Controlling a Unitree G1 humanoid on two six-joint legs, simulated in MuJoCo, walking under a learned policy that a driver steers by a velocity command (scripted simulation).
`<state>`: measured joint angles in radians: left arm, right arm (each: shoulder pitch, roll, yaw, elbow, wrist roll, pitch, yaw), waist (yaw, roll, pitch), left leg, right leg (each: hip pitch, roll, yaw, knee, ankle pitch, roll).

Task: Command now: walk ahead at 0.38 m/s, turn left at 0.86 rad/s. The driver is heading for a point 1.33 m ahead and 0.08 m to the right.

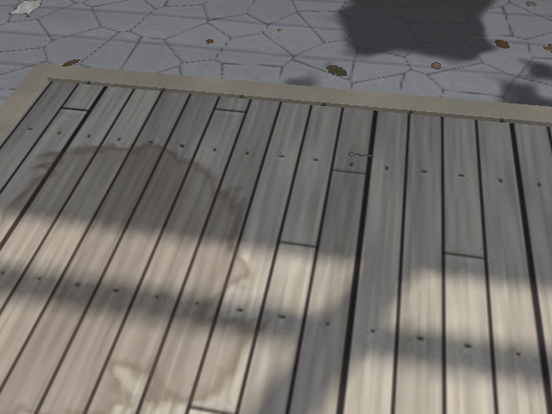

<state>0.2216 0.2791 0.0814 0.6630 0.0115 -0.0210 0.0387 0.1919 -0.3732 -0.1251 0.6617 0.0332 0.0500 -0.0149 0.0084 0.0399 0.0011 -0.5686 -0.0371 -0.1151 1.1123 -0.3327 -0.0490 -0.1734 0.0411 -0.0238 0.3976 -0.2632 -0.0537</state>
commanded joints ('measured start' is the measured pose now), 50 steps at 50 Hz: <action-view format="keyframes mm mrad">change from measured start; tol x32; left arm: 1 44 150 29 -68 0 -39 14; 19 309 172 -1 210 7 -59 -31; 40 -135 33 -49 34 -9 19 -122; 45 466 216 44 215 -23 29 -66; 50 157 160 24 149 15 4 -41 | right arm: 1 -74 -67 -4 -94 3 -32 15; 17 -310 32 63 -142 -85 -54 125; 23 378 -221 -10 16 -100 -108 21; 50 -22 -6 99 -33 -96 -180 14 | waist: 1 58 -147 21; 17 73 -158 200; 23 -240 161 -408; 34 9 72 153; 44 346 70 -120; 46 214 -288 59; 50 -16 64 87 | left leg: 1 -346 105 33 146 90 -14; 16 -268 101 140 -322 159 112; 21 707 3 171 -534 54 194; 23 982 481 -627 -866 -644 156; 28 453 286 8 -922 -44 49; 38 579 208 425 -990 838 0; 43 636 297 417 -503 1647 11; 44 516 299 374 -194 1533 33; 46 -35 -31 297 587 -137 66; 50 -267 92 4 376 -34 31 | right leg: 1 224 -302 279 -242 -294 -68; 15 206 -359 -32 -384 -100 -86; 20 150 -347 -97 9 985 -103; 23 -516 -29 132 943 -228 -79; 37 -638 -122 -104 654 309 -68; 42 -229 25 -228 422 214 -150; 47 429 -181 624 107 155 -472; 50 117 -234 739 -213 -225 -369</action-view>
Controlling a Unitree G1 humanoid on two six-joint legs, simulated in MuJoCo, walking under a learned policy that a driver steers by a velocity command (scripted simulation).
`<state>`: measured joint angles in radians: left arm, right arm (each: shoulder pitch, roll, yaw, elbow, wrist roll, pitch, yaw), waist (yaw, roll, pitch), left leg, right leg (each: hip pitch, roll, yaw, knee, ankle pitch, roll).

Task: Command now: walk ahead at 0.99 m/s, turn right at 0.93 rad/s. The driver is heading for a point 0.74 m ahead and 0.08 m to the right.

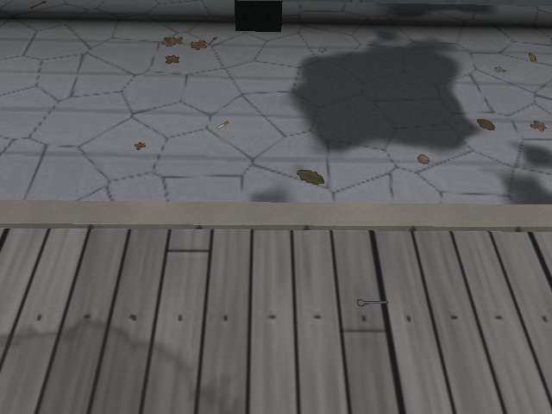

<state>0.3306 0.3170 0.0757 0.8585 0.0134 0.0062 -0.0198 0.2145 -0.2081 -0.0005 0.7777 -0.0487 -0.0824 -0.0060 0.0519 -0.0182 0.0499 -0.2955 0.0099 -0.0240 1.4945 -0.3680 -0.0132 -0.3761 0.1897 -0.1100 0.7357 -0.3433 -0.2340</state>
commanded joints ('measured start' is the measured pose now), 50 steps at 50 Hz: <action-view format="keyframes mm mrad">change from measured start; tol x32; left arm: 1 28 129 27 -58 7 -44 25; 31 -440 -7 -92 -322 31 -64 -80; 37 50 233 -6 -158 -34 -73 7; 50 -171 68 -26 -95 -10 -80 18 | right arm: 1 -36 -165 -19 -144 -31 -26 5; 10 -314 -112 17 -267 29 16 22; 15 348 -345 -88 -115 4 -4 -40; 38 400 -163 -20 67 33 -47 -4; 50 41 -108 -34 -16 42 10 -22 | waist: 1 -89 138 59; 14 -215 -35 -257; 16 -168 365 -432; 32 -77 54 102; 39 70 -81 -674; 42 -45 98 -194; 50 -75 -51 -151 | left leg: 1 -484 71 -89 -78 10 -25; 11 -55 3 24 -954 438 -24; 14 386 -9 1 -953 231 3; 16 758 458 -693 -1148 -350 76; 30 91 191 85 -1498 505 120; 35 270 183 159 -975 1298 73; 36 174 178 119 -770 1257 38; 38 -270 -58 -91 -56 -308 -20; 50 -94 41 11 -729 327 -51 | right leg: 1 219 -338 748 -549 -68 -169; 13 266 -184 488 -192 870 66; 15 6 -100 404 385 481 93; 16 -284 -23 309 657 -201 115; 17 -406 -95 256 722 -81 101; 27 -425 -222 225 314 235 150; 35 246 -70 15 -207 371 69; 38 1004 -602 687 -49 1625 -123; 41 564 -481 480 -293 1024 -132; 50 107 -298 157 -444 951 1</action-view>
